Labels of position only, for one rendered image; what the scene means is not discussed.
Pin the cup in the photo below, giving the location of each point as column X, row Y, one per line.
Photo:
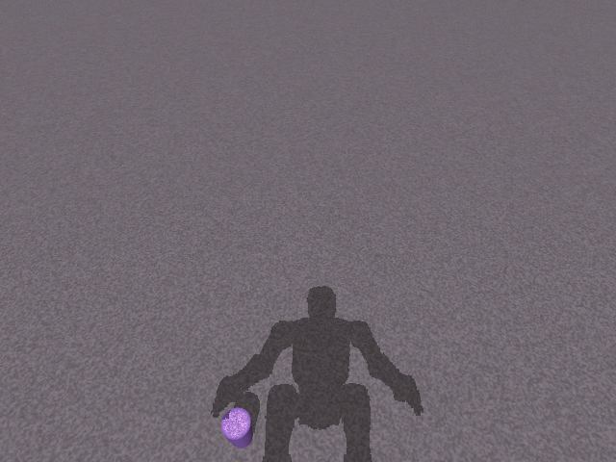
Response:
column 236, row 426

